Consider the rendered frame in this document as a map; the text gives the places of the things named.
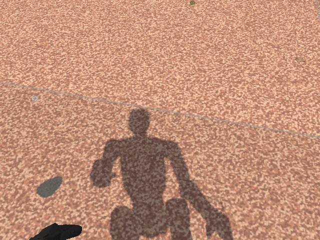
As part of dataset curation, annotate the robot left hand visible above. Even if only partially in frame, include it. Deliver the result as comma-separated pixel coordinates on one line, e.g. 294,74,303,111
29,223,82,240

